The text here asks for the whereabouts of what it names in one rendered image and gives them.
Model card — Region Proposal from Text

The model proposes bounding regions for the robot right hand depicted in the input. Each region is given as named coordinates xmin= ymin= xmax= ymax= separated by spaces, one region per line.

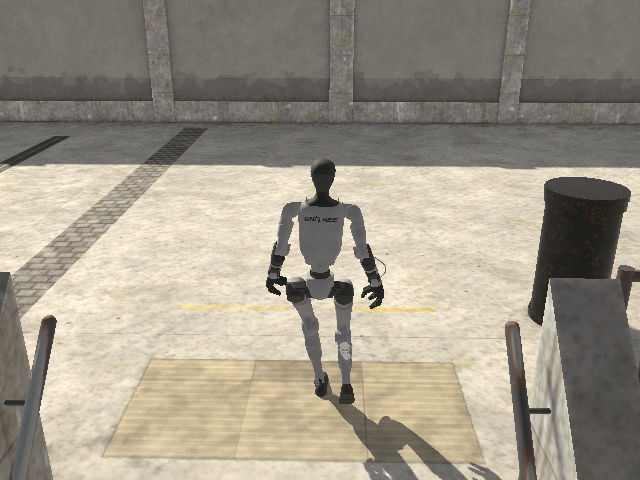
xmin=361 ymin=283 xmax=384 ymax=309

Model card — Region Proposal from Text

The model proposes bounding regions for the right robot forearm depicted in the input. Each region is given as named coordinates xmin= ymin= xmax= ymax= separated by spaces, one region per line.
xmin=360 ymin=244 xmax=382 ymax=287

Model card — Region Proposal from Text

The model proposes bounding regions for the left robot forearm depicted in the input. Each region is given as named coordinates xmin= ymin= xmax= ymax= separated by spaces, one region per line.
xmin=267 ymin=241 xmax=285 ymax=279

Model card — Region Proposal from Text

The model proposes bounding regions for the robot head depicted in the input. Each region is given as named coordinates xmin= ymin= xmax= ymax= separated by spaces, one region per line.
xmin=305 ymin=158 xmax=339 ymax=207

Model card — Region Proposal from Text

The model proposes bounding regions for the robot left thigh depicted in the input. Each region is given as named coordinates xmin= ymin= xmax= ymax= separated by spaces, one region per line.
xmin=286 ymin=277 xmax=319 ymax=336

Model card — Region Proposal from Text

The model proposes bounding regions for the robot left hand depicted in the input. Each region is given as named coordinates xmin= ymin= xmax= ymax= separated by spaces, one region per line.
xmin=266 ymin=275 xmax=287 ymax=296

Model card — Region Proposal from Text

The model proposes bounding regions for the left robot upper arm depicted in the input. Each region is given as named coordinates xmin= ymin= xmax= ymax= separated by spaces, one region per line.
xmin=274 ymin=201 xmax=301 ymax=257

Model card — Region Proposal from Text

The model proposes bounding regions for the right robot upper arm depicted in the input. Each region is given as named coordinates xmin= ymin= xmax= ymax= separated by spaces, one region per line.
xmin=343 ymin=203 xmax=369 ymax=259

